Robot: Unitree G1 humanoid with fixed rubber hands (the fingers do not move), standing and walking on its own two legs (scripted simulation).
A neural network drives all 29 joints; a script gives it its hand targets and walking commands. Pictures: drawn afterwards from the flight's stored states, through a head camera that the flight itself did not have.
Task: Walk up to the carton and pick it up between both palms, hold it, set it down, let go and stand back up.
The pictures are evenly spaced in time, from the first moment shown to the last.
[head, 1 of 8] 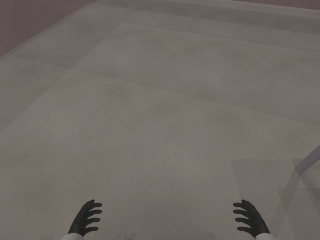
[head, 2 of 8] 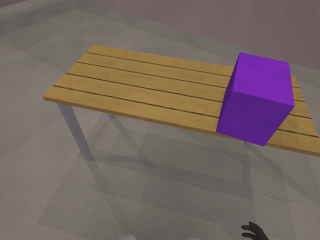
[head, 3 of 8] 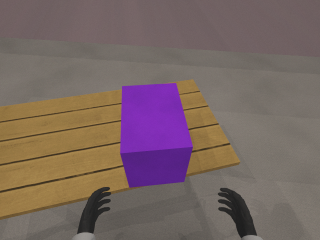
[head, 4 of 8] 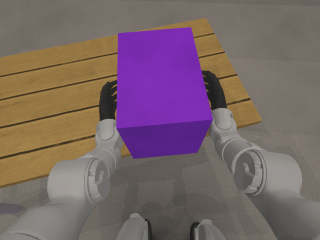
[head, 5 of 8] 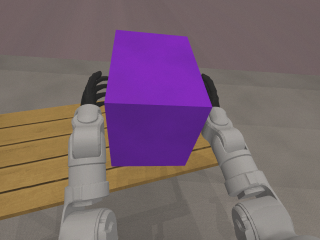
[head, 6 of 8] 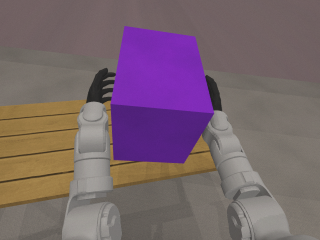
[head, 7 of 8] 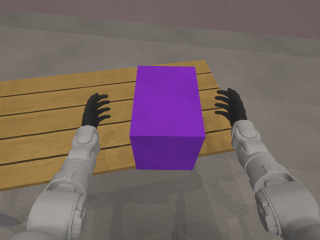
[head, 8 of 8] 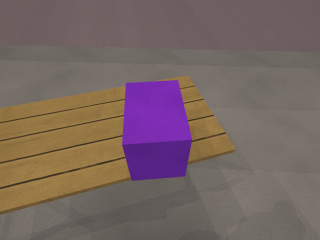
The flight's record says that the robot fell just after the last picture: no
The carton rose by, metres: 0.24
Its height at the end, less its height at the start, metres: +0.00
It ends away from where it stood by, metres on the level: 0.02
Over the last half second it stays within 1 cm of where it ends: yes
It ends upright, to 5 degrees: yes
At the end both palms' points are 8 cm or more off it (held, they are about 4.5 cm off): yes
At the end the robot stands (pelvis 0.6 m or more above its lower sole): yes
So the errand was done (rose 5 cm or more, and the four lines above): yes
